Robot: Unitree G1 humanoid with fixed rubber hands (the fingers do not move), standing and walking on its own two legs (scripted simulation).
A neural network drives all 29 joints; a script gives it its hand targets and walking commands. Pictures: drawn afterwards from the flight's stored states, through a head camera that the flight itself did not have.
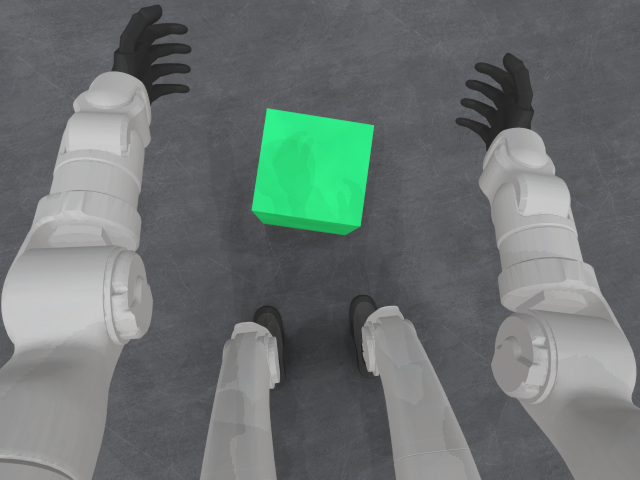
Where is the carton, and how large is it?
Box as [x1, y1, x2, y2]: [252, 108, 373, 234]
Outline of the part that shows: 267,108 252,204 252,211 263,223 338,234 346,234 360,226 373,125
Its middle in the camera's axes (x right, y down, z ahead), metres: -0.02 -0.14 +0.87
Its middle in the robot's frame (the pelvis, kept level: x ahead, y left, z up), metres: +0.52 -0.04 -0.53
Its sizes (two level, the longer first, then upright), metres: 0.210 0.200 0.250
